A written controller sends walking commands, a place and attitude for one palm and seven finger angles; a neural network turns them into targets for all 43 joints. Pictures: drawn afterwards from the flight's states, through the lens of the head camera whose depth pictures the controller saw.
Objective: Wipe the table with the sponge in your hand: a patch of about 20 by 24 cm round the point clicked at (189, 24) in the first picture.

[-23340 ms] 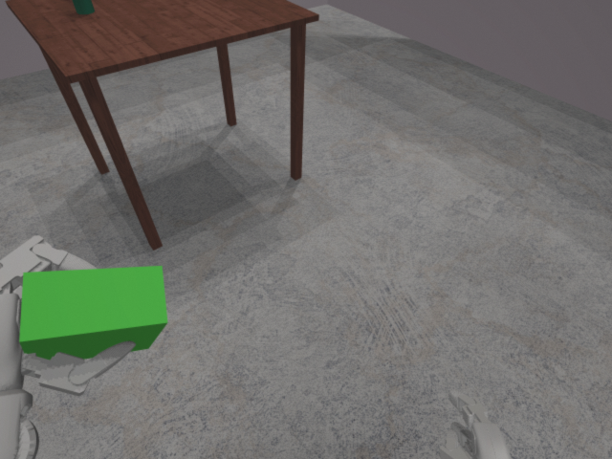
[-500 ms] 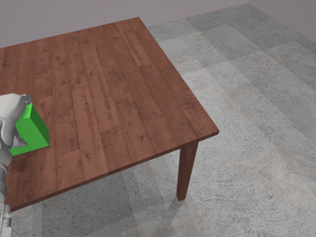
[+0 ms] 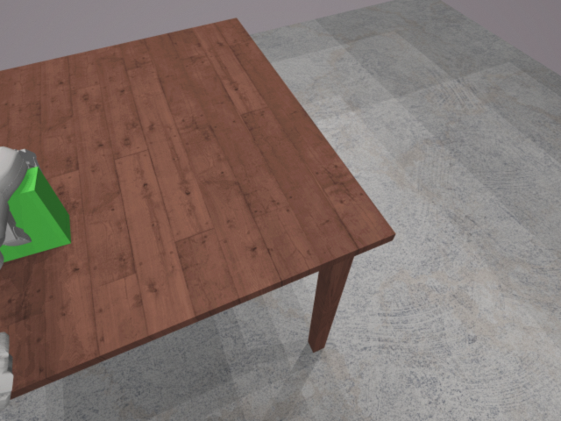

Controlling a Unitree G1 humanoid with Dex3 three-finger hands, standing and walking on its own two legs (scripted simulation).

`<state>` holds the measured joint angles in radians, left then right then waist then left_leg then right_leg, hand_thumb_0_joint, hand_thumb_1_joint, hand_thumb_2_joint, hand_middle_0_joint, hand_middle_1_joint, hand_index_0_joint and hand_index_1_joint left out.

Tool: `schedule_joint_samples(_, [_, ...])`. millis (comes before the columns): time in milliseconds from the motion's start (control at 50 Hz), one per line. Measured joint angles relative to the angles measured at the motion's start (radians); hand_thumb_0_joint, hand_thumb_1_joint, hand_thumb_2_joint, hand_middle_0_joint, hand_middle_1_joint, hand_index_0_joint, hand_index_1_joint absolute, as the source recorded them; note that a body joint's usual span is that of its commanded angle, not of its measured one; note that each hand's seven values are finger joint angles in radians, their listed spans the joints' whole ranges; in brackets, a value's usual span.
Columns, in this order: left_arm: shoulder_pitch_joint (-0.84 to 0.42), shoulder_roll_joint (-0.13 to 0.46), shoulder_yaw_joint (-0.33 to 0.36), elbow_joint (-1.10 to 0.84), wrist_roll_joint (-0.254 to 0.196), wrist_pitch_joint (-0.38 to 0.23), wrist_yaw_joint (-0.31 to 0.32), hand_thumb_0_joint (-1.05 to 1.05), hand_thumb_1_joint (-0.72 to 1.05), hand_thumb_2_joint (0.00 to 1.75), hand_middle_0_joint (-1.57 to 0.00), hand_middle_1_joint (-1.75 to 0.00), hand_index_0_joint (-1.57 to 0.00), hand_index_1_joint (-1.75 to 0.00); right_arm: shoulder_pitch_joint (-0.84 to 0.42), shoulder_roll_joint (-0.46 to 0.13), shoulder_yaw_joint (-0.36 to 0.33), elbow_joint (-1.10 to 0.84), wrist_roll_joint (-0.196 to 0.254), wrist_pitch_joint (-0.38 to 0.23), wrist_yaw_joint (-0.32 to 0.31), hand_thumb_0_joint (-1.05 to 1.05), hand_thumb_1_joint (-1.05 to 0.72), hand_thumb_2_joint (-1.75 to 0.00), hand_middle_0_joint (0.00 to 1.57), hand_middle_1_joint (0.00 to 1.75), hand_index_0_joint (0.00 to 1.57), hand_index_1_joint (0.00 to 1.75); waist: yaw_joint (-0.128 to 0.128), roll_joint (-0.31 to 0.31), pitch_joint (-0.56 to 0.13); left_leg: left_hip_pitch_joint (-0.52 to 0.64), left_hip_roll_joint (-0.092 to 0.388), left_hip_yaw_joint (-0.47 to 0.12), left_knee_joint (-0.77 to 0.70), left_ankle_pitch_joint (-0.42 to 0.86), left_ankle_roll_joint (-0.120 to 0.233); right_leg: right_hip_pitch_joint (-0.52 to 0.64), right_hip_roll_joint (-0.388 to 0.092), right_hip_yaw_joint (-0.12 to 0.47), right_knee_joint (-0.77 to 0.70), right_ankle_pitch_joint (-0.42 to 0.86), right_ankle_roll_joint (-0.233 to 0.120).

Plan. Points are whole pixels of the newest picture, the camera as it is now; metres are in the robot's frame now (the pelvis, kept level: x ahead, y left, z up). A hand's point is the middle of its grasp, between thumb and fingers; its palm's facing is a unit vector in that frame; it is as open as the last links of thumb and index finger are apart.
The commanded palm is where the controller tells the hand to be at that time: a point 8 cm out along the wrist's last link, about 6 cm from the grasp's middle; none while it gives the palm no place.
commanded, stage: wipe forward along the first lane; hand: left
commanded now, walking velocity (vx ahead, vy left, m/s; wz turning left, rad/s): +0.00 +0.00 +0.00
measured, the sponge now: (19, 225) +0.36 +0.41 +0.06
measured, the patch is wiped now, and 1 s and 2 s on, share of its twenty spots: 0.55 0.65 0.80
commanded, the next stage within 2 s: slide across to the middle lane in 0.08 s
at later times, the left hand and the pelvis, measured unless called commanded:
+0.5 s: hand (17, 183) +0.40 +0.41 +0.10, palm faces -0.15 +0.06 -0.99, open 9.9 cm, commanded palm +0.40 +0.38 +0.15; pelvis +0.01 +0.00 +0.00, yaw +1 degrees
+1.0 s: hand (64, 173) +0.42 +0.35 +0.10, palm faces -0.10 +0.03 -0.99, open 9.9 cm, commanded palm +0.41 +0.33 +0.14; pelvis +0.03 +0.00 +0.01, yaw +1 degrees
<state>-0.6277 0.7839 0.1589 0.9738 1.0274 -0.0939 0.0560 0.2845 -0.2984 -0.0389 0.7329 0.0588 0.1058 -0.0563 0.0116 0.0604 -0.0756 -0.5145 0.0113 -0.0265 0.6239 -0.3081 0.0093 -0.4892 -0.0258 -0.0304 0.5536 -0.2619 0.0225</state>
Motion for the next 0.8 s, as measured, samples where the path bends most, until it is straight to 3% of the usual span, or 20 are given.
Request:
schedule_joint_samples(300, [-0.084, 0.052, -0.011, 0.065, 0.032, 0.0, -0.013, 0.02, -0.53, 1.08, -0.79, -1.33, -0.78, -1.34, 0.01, -0.003, 0.003, -0.016, -0.001, 0.008, -0.005, 0.01, -0.9, -0.89, 0.2, 0.3, 0.2, 0.3, -0.023, -0.01, 0.007, -0.038, 0.007, -0.008, 0.023, -0.012, -0.002, -0.029, 0.007, -0.007, 0.008, -0.005, -0.002])
schedule_joint_samples(420, [-0.079, 0.047, -0.045, 0.038, 0.011, 0.016, -0.013, 0.02, -0.53, 1.08, -0.79, -1.33, -0.78, -1.35, 0.026, -0.005, -0.004, 0.001, 0.001, 0.006, -0.014, 0.01, -0.9, -0.89, 0.2, 0.3, 0.2, 0.3, -0.019, -0.008, 0.015, -0.018, 0.004, -0.011, 0.01, -0.012, -0.001, -0.006, 0.005, -0.01, -0.009, -0.005, -0.001])
schedule_joint_samples(600, [-0.065, -0.026, -0.094, -0.048, -0.034, 0.056, -0.013, 0.01, -0.52, 1.08, -0.78, -1.34, -0.78, -1.35, 0.014, 0.008, -0.001, 0.023, 0.0, 0.006, -0.012, 0.01, -0.9, -0.89, 0.2, 0.3, 0.2, 0.3, -0.009, -0.004, 0.02, 0.05, -0.005, -0.01, -0.038, -0.006, 0.003, 0.061, -0.003, -0.01, -0.053, -0.003, -0.002])
schedule_joint_samples(800, [0.012, -0.129, -0.095, -0.141, -0.03, 0.163, 0.026, 0.01, -0.52, 1.08, -0.78, -1.34, -0.77, -1.35, -0.045, 0.015, 0.007, -0.012, -0.003, 0.01, 0.015, 0.01, -0.9, -0.89, 0.2, 0.3, 0.2, 0.3, -0.01, 0.012, 0.009, 0.116, -0.01, 0.007, -0.086, -0.004, 0.005, 0.113, -0.009, 0.006, -0.082, -0.005, 0.005])
